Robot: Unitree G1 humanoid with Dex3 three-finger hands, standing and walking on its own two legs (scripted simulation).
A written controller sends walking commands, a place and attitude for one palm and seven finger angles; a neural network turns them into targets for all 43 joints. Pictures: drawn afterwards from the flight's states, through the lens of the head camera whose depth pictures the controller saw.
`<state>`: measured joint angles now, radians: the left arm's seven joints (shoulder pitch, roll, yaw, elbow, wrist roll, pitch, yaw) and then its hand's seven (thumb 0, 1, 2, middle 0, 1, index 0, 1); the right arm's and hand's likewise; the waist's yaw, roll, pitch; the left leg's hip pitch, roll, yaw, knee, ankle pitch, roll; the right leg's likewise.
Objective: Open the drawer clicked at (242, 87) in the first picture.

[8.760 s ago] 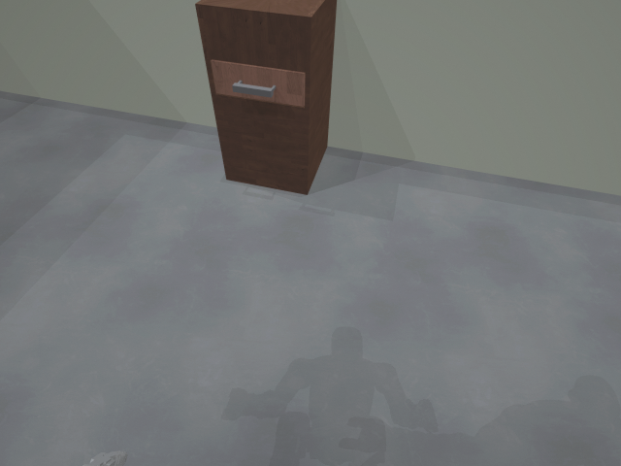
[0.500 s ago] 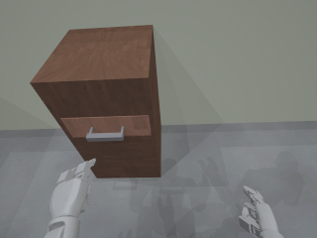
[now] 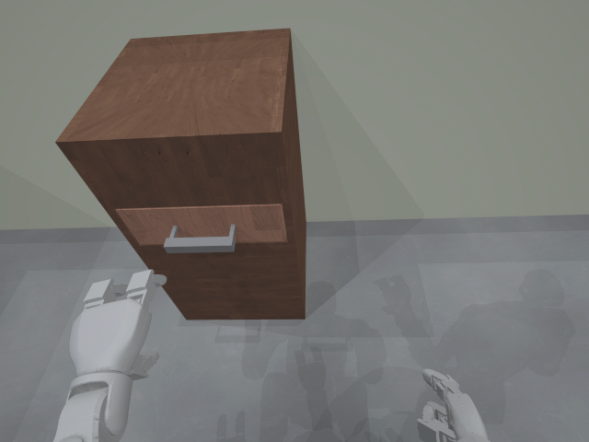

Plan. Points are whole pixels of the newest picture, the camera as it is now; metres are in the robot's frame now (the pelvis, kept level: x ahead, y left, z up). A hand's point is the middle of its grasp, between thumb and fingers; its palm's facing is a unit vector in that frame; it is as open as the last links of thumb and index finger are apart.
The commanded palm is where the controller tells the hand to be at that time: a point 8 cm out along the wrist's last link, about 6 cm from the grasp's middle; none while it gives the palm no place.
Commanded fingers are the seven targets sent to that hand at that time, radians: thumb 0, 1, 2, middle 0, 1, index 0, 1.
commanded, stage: raise the hand with hooked fingers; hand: left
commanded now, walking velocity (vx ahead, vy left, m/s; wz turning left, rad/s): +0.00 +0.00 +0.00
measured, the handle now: (201, 237) +0.57 +0.30 -0.19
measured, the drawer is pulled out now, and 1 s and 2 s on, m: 0.00 0.00 0.00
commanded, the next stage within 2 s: move the hooked fingers above the handle in 1.08 s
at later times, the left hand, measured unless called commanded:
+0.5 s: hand (115, 277) +0.30 +0.27 +0.08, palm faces +0.07 -0.08 -0.99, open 13.5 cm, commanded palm +0.27 +0.27 +0.14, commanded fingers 0.00 -0.50 0.30 -0.30 -1.20 -0.30 -1.20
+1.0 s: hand (128, 259) +0.31 +0.25 +0.10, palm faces +0.02 -0.10 -1.00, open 13.8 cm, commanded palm +0.29 +0.26 +0.16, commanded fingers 0.00 -0.50 0.30 -0.30 -1.20 -0.30 -1.20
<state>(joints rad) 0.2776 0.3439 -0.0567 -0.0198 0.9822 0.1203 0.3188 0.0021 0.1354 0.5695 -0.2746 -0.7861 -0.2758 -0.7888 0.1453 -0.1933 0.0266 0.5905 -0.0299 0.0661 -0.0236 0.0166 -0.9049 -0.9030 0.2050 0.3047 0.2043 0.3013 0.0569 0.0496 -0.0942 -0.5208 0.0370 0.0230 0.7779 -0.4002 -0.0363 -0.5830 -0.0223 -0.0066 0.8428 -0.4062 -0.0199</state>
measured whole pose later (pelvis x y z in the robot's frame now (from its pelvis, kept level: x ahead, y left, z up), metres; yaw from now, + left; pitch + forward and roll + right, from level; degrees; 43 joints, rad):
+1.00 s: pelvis +0.02 +0.02 +0.03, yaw +1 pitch +4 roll +1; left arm -0.05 0.43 -0.06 0.07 0.95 0.00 0.10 0.00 -0.49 0.30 -0.32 -1.20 -0.32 -1.20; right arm 0.16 -0.26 -0.03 0.63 0.00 0.08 -0.03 0.02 -0.91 -0.90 0.20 0.30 0.20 0.30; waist 0.08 0.07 -0.02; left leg -0.27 0.03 0.01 0.50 -0.29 -0.03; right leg -0.31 -0.03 -0.03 0.54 -0.29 0.00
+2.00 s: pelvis -0.01 +0.03 -0.02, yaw +0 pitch +19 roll +0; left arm -0.58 0.45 0.04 0.92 1.15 -0.13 0.45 0.00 -0.49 0.30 -0.32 -1.20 -0.32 -1.20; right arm 0.31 -0.25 -0.08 0.73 -0.03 0.08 -0.02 0.01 -0.91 -0.90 0.20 0.30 0.20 0.30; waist -0.07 0.03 -0.15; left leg -0.82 0.04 0.02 0.90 -0.42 -0.01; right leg -0.85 -0.02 0.00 0.88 -0.37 0.01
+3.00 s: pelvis -0.04 +0.03 -0.11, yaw -2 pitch +34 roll -4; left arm -0.93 0.69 0.12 1.09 1.14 -0.09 0.29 0.00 -0.49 0.30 -0.32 -1.20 -0.32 -1.20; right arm 0.30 -0.24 0.00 0.69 -0.05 0.06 0.00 0.01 -0.91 -0.90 0.21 0.30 0.20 0.30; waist -0.18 0.06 -0.15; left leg -1.43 0.06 -0.04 1.39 -0.56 0.00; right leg -1.42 0.00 -0.04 1.31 -0.49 0.02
